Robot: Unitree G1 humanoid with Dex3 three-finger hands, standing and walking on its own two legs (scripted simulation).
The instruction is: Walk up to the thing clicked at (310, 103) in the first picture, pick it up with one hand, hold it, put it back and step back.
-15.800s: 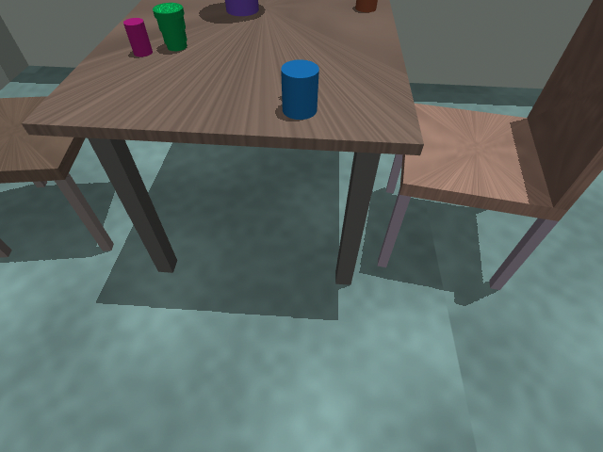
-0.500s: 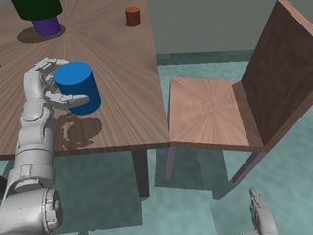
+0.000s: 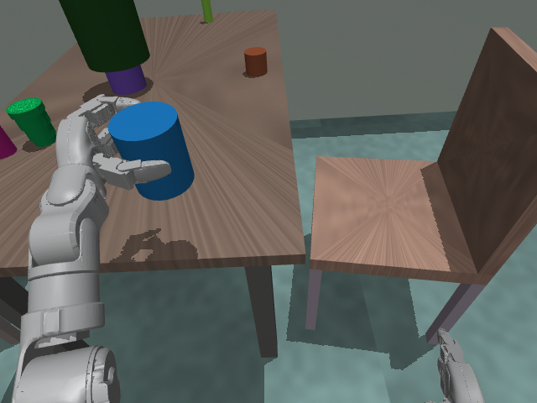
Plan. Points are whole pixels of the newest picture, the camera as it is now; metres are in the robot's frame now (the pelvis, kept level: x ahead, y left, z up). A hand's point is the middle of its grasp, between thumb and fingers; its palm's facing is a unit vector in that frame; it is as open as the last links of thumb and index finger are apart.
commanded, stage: lift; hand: left
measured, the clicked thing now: (149, 146) +0.40 +0.16 +0.22
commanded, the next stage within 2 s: hold in 0.68 s
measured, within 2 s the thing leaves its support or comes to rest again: neither
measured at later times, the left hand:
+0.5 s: hand (121, 134) +0.35 +0.17 +0.28, palm faces +0.17 -0.98 +0.02, open 11.5 cm
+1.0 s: hand (113, 118) +0.34 +0.17 +0.30, palm faces +0.15 -0.99 +0.01, open 11.5 cm
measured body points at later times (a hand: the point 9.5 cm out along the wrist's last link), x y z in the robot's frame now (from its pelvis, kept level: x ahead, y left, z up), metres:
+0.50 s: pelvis -0.01 +0.00 +0.00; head -0.06 -0.04 +0.45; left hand +0.33 +0.22 +0.28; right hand +0.15 -0.27 -0.07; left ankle +0.02 +0.12 -0.73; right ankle -0.02 -0.12 -0.73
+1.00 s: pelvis -0.01 +0.00 +0.00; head -0.06 -0.03 +0.45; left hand +0.33 +0.22 +0.30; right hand +0.16 -0.26 -0.07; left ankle +0.02 +0.12 -0.73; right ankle -0.02 -0.12 -0.73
